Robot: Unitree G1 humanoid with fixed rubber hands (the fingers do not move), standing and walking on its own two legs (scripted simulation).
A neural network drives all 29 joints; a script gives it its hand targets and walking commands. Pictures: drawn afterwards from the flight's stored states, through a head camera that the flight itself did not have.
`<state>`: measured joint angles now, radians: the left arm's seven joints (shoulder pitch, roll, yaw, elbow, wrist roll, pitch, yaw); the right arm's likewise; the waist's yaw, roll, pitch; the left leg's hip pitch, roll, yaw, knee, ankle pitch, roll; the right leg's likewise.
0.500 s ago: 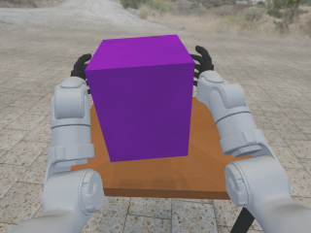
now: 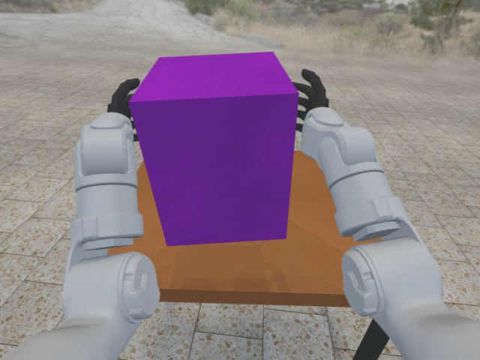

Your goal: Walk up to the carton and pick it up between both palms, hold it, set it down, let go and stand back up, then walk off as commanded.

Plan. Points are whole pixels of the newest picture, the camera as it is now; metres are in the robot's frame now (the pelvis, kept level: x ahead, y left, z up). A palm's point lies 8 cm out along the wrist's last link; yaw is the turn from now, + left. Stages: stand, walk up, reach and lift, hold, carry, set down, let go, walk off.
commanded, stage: hold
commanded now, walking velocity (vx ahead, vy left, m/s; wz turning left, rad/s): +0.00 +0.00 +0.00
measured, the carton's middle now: (221, 146) +0.40 +0.01 +0.25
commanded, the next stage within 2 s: set down in 1.24 s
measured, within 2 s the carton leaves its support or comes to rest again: neither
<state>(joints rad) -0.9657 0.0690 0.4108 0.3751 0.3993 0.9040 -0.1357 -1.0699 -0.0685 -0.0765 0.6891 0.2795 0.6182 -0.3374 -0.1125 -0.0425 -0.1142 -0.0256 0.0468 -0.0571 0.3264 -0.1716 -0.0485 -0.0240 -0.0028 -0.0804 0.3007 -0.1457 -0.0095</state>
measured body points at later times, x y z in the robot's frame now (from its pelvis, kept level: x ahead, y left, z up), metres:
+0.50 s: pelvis +0.00 +0.00 +0.00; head -0.09 +0.03 +0.44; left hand +0.38 +0.16 +0.30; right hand +0.37 -0.14 +0.32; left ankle +0.02 +0.15 -0.75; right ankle +0.02 -0.11 -0.75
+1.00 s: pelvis +0.00 +0.00 +0.00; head -0.10 +0.03 +0.44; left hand +0.38 +0.15 +0.30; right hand +0.37 -0.14 +0.32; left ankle +0.02 +0.15 -0.75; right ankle +0.02 -0.11 -0.75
